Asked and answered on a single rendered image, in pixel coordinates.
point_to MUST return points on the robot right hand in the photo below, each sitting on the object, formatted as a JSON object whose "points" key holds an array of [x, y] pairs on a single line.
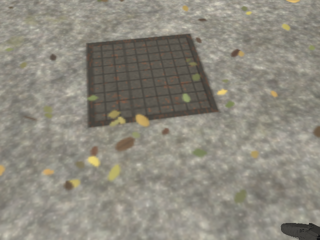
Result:
{"points": [[301, 231]]}

